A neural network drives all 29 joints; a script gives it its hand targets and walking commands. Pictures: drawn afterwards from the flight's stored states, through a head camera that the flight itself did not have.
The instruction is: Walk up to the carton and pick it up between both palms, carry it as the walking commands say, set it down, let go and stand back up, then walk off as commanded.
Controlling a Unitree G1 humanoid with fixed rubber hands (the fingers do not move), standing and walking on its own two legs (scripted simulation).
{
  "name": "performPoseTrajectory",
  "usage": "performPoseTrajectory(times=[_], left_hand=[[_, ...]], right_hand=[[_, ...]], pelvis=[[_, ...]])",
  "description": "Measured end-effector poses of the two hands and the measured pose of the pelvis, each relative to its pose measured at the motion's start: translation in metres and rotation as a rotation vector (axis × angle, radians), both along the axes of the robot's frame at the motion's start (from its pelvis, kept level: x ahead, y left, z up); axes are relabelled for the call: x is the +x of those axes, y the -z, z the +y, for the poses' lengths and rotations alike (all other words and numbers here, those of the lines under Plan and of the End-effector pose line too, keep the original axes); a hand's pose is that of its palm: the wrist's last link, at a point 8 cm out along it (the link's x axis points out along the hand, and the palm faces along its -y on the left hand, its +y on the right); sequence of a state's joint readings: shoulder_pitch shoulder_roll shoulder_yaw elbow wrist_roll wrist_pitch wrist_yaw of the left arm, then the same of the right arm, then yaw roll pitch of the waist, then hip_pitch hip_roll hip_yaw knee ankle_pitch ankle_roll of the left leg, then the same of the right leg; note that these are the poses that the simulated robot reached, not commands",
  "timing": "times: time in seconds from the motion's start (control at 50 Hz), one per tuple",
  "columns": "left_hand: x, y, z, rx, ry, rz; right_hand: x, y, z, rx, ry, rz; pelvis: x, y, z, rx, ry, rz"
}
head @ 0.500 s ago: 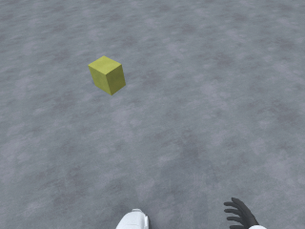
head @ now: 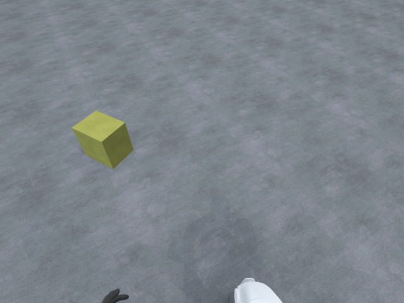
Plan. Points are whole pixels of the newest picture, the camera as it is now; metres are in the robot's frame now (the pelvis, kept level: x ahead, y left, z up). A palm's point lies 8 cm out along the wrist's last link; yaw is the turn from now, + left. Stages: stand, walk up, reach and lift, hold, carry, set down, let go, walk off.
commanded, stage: walk up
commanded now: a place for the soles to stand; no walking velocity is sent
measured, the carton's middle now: (104, 139) +1.26 +0.59 -0.65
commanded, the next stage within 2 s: none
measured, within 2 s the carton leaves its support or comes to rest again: neither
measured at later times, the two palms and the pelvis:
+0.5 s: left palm (55, 298) +0.19 +0.33 -0.12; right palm (265, 206) +0.38 -0.18 -0.12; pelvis +0.24 +0.07 -0.01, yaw +2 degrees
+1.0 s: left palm (64, 172) +0.55 +0.42 -0.12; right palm (218, 195) +0.46 -0.06 -0.17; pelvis +0.46 +0.19 -0.03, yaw -1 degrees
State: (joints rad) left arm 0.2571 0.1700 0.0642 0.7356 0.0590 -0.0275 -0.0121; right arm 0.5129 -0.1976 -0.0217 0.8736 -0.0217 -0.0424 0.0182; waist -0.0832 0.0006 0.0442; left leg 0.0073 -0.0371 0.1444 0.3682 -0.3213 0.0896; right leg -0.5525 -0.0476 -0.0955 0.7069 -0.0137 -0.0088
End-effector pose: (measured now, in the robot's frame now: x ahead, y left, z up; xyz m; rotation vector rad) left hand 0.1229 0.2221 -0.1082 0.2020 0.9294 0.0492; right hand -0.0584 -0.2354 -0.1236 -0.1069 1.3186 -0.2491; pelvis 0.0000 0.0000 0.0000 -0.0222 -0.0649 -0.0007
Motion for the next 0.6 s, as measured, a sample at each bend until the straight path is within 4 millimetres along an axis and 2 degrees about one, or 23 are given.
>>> performPoseTrajectory(times=[0.1,0.16,0.2,0.26,0.32,0.38,0.44,0.5,0.56,0.6], left_hand=[[0.076,0.013,-0.013,0.020,0.020,-0.044],[0.099,0.015,-0.010,0.041,-0.022,-0.073],[0.099,0.011,-0.002,0.049,-0.069,-0.059],[0.090,0.005,0.014,0.069,-0.119,0.001],[0.077,0.001,0.033,0.079,-0.168,0.080],[0.067,-0.001,0.055,0.094,-0.220,0.164],[0.062,0.001,0.080,0.105,-0.266,0.243],[0.071,0.010,0.108,0.102,-0.290,0.303],[0.093,0.027,0.141,0.096,-0.289,0.349],[0.116,0.043,0.163,0.093,-0.249,0.379]], right_hand=[[0.032,0.022,-0.004,0.019,-0.003,0.101],[0.074,0.034,-0.012,0.026,-0.057,0.125],[0.118,0.033,-0.015,0.023,-0.097,0.080],[0.197,0.023,-0.015,0.018,-0.162,-0.044],[0.274,0.009,-0.007,0.016,-0.224,-0.161],[0.339,-0.002,0.008,0.011,-0.271,-0.234],[0.392,-0.006,0.030,0.010,-0.307,-0.275],[0.436,-0.003,0.059,0.011,-0.331,-0.288],[0.476,0.006,0.092,-0.002,-0.344,-0.286],[0.498,0.014,0.112,-0.026,-0.328,-0.298]], pelvis=[[0.059,0.021,-0.008,0.010,-0.019,0.015],[0.086,0.028,-0.008,0.005,-0.027,0.009],[0.104,0.024,-0.006,0.011,-0.034,-0.004],[0.129,0.013,0.001,0.021,-0.041,-0.013],[0.154,0.005,0.012,0.030,-0.038,-0.010],[0.181,0.001,0.029,0.032,-0.033,-0.009],[0.211,0.002,0.049,0.026,-0.032,-0.008],[0.243,0.009,0.074,0.010,-0.033,-0.005],[0.280,0.023,0.104,-0.011,-0.029,0.006],[0.302,0.036,0.124,-0.008,-0.024,0.011]])
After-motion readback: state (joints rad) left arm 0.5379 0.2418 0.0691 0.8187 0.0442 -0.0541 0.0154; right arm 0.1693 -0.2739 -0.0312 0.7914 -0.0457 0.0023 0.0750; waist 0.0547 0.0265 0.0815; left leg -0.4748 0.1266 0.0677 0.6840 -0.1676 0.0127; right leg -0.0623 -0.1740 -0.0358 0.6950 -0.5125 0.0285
